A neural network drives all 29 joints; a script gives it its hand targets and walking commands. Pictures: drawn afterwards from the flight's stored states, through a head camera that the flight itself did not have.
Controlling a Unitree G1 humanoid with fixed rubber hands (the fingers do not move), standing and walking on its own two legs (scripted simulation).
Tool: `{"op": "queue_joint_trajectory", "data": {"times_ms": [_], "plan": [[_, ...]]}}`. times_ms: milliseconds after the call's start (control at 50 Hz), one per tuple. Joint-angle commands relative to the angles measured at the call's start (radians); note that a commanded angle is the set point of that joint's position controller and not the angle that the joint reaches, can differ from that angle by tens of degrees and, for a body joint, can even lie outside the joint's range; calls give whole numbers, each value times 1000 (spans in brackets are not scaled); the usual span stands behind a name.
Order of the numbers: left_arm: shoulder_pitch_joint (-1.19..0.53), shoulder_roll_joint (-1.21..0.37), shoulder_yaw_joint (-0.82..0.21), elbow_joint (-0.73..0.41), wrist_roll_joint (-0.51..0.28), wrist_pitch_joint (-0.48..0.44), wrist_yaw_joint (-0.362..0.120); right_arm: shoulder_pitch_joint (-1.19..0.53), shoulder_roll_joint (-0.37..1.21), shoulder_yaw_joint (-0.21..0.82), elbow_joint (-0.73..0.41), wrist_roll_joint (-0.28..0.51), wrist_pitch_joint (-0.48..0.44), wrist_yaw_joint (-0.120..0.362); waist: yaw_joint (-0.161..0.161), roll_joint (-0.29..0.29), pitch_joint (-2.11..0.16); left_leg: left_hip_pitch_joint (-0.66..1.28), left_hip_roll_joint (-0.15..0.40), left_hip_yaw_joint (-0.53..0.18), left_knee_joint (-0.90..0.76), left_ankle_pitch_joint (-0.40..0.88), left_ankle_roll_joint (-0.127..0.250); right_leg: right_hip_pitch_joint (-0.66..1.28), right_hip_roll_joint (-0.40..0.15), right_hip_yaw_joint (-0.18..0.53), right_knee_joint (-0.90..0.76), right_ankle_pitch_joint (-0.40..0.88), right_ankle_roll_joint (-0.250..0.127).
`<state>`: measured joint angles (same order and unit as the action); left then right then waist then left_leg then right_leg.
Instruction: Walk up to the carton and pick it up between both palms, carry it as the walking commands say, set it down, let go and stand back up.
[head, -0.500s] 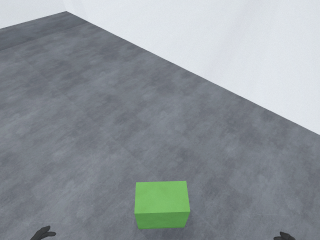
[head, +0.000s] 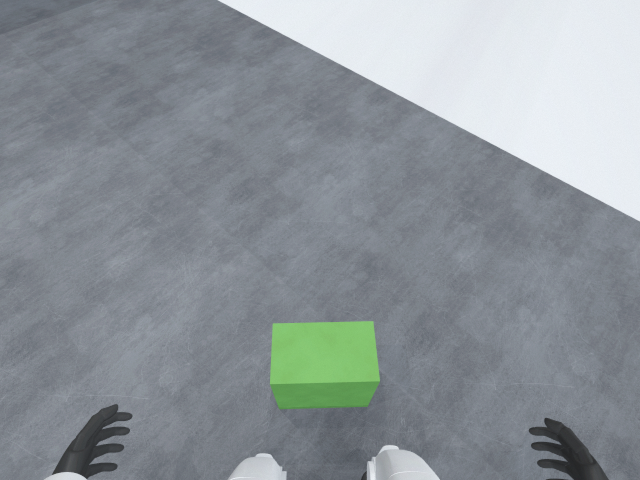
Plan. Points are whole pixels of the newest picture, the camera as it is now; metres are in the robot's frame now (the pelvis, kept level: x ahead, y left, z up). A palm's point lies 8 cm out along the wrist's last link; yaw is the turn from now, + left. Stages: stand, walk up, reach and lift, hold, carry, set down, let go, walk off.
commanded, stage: reach and lift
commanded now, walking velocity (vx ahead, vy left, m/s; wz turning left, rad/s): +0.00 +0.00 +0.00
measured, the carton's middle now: (323, 367) +0.42 +0.00 -0.61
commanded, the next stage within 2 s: none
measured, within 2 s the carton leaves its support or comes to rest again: neither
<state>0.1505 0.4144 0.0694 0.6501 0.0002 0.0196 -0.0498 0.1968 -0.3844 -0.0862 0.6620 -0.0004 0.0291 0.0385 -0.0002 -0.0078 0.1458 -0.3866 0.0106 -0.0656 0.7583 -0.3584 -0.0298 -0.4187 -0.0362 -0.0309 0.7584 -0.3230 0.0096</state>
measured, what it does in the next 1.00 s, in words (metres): lowers itself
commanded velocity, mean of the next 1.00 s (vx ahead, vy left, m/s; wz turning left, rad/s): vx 0.00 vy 0.00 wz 0.00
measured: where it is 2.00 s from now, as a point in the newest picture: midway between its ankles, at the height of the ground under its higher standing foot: outside the picture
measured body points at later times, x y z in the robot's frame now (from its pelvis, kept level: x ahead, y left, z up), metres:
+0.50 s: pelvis +0.02 +0.00 -0.01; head +0.16 +0.01 +0.41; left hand +0.27 +0.29 -0.11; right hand +0.27 -0.26 -0.11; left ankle +0.03 +0.15 -0.71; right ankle +0.05 -0.13 -0.71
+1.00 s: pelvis -0.02 -0.01 -0.06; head +0.22 -0.02 +0.32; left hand +0.39 +0.24 -0.17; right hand +0.40 -0.24 -0.16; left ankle +0.03 +0.15 -0.71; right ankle +0.05 -0.13 -0.71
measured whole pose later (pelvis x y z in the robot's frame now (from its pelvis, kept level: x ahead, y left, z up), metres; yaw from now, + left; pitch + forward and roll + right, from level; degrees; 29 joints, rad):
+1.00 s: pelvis -0.02 -0.01 -0.06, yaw -1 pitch +32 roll +0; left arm -0.66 0.31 0.23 0.82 0.00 0.04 -0.01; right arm -0.68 -0.28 -0.12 0.72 -0.01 0.10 0.01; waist 0.00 0.02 0.02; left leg -1.21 0.03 -0.07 1.01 -0.35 -0.06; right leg -1.24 -0.01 -0.02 0.98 -0.29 0.00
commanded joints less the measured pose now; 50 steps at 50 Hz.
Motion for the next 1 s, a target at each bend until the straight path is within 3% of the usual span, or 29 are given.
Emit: {"op": "queue_joint_trajectory", "data": {"times_ms": [0,20,40,80,100,140,180,220,280,300,320,340,380,400,440,460,500,520,580,640,680,700,760,780,800,820,860,920,980], "plan": [[-104,74,139,-222,58,-28,-4,-136,-170,-179,-333,-120,-18,-2,-8,66,-150,-140,-16,111,-276,-175,14,359,127,-84,-43,26,62],[-96,94,167,-186,60,-25,-1,-81,-153,-169,-266,-126,-10,-6,14,79,-142,-134,-28,108,-293,-224,17,348,126,-66,-61,-43,67],[-76,66,165,-197,56,-26,-3,-79,-164,-178,-286,-128,-12,-10,7,8,-164,-104,-16,94,-251,-126,24,329,127,-56,-57,21,60],[-120,83,189,-196,40,-24,-21,-161,-87,-157,-343,-114,0,-17,70,-132,-128,-171,-78,135,-119,-49,26,271,105,-15,-63,-26,70],[-78,97,173,-223,42,-25,-12,-66,-108,-116,-286,-99,3,-16,37,-57,-163,-90,-56,124,-120,3,21,273,102,-20,-34,73,60],[-105,72,148,-195,12,-10,-11,-151,-93,-161,-330,-107,5,-22,22,-97,-166,-156,-64,111,-82,-3,19,221,102,0,-41,56,45],[-203,122,203,-213,30,-21,-19,-223,-34,-142,-275,-100,23,-35,39,-60,-232,-165,-67,144,-14,35,10,160,81,3,-10,68,52],[-164,95,179,-155,-10,-15,-38,-238,-7,-96,-278,-76,29,-45,49,-117,-195,-246,-74,151,12,17,18,186,76,34,-12,96,55],[-216,110,217,-152,-9,-24,-35,-267,17,-86,-260,-72,28,-49,82,1,-301,-325,-60,157,57,120,-1,192,73,35,43,264,39],[-236,104,202,-99,-36,-11,-32,-311,11,-96,-245,-70,24,-40,27,-100,-350,-301,-65,137,73,166,16,152,73,23,76,300,53],[-187,67,198,-94,-21,-26,-23,-254,-1,-96,-183,-63,12,-46,45,-24,-406,-274,-75,122,62,272,-2,187,86,21,74,397,46],[-257,73,193,-79,-22,-24,-24,-318,-9,-114,-207,-56,16,-47,17,-18,-366,-357,-75,133,64,198,-4,164,96,24,88,366,44],[-260,65,200,-34,-34,-26,-10,-329,29,-102,-155,-29,9,-39,26,0,-412,-361,-79,95,85,359,-9,79,87,31,124,508,46],[-234,17,164,-21,-37,-19,-2,-296,2,-109,-68,-35,15,-34,12,99,-413,-320,-75,98,74,352,-39,66,98,10,134,432,26],[-346,5,155,-17,-41,-34,8,-389,5,-98,-95,-45,0,-31,19,100,-440,-417,-71,85,110,273,-32,-30,82,48,160,370,20],[-392,-13,142,-22,-58,-36,8,-429,-12,-119,-77,-35,9,-18,-15,62,-453,-402,-68,88,115,278,-27,-86,101,11,198,337,29],[-456,-28,134,-48,-60,-37,34,-480,-17,-110,-41,1,-4,4,-15,175,-483,-307,-61,74,119,396,-48,-215,104,8,200,319,2],[-382,-25,162,3,-46,-25,44,-462,-54,-158,-40,-18,-16,4,-14,101,-522,-270,-50,66,132,431,-55,-275,110,-1,188,319,10],[-584,-49,148,-63,-77,-22,42,-588,-59,-149,-5,6,-11,3,-32,145,-577,-376,-58,87,148,353,-66,-307,104,1,225,303,6],[-656,-37,160,-141,-94,-32,69,-684,-134,-224,-58,-13,-19,9,-62,92,-744,-350,-58,86,160,430,-74,-308,128,-14,230,352,16],[-611,-50,189,-49,-85,-11,75,-703,-95,-145,15,42,-7,10,15,95,-696,-419,-68,111,166,374,-69,-316,109,7,250,277,13],[-658,-44,191,-35,-54,-2,73,-736,-93,-189,-23,16,2,9,-18,129,-738,-442,-61,102,160,357,-69,-313,117,-2,233,313,14],[-768,-23,209,-4,-73,3,65,-875,-45,-128,21,55,14,4,47,87,-717,-533,-73,129,173,305,-58,-348,96,39,227,263,31],[-756,-1,237,24,-51,3,65,-803,-29,-124,61,31,12,-6,21,78,-750,-532,-59,128,191,290,-48,-328,83,43,226,303,44],[-808,22,262,7,-59,-11,68,-922,-63,-125,29,22,11,-13,62,11,-786,-630,-77,143,205,259,-56,-328,100,36,261,263,46],[-805,-21,249,42,-74,-10,61,-950,-46,-126,24,22,13,-13,20,-24,-746,-674,-73,146,194,187,-39,-307,93,51,228,238,42],[-1008,31,237,10,-81,1,49,-1049,-3,-99,37,64,28,-23,23,4,-749,-688,-67,172,212,129,-31,-384,77,39,243,168,55],[-971,19,260,70,-71,2,44,-1080,-21,-115,78,53,42,-37,73,54,-864,-717,-74,182,234,171,-44,-321,85,65,256,215,34],[-1030,96,344,95,-42,-22,48,-1163,-32,-133,39,30,35,-65,107,-32,-964,-842,-82,199,256,222,-23,-256,84,86,297,392,50]]}}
